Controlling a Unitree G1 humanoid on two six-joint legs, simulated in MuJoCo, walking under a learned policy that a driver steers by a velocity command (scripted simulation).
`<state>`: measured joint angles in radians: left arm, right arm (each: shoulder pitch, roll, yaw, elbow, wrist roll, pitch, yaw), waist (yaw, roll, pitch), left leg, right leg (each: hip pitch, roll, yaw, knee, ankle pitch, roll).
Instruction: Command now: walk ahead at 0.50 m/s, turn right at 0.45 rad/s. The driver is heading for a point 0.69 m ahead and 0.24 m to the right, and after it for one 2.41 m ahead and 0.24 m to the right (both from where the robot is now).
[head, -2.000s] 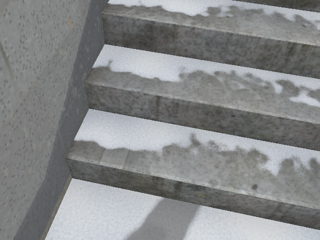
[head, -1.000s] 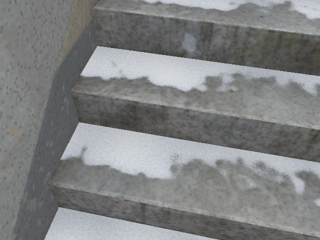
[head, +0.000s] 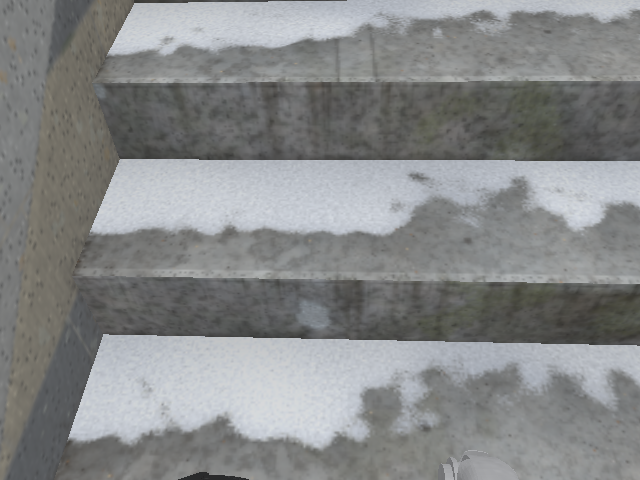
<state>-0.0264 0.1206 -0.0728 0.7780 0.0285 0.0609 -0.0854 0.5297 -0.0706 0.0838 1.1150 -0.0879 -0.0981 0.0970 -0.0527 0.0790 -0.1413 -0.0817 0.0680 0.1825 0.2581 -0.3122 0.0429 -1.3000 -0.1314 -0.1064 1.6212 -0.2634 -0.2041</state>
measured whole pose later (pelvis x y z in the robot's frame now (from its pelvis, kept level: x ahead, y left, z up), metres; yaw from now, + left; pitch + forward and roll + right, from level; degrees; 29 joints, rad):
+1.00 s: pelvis +0.51 -0.09 +0.33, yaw -33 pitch +5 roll +1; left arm 0.00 0.13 -0.03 0.80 0.01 -0.01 -0.10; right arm 0.55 -0.08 0.08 1.12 -0.16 -0.11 0.05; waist -0.07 -0.01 -0.12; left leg -0.05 0.05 0.30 0.34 -0.37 -0.01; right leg -1.46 -0.06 0.05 2.03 -0.13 -0.27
